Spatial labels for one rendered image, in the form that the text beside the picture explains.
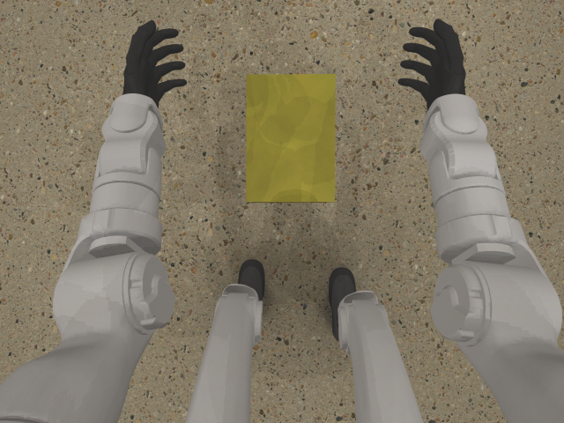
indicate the right robot hand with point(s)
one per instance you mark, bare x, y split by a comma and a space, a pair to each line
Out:
447, 74

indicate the left robot upper arm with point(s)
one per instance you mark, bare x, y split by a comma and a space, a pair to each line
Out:
106, 309

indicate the right robot upper arm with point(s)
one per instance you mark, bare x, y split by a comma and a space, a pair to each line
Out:
506, 321

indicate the carton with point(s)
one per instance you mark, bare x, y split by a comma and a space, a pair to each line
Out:
290, 138

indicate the robot left foot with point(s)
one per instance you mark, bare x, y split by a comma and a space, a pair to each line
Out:
252, 274

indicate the robot right forearm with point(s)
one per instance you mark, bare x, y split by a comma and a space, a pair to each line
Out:
472, 211

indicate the robot right thigh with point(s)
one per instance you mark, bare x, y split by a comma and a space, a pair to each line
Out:
383, 392

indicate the left robot hand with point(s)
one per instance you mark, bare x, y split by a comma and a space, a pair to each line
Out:
141, 75

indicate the robot left forearm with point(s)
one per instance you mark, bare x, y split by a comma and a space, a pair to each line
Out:
124, 210

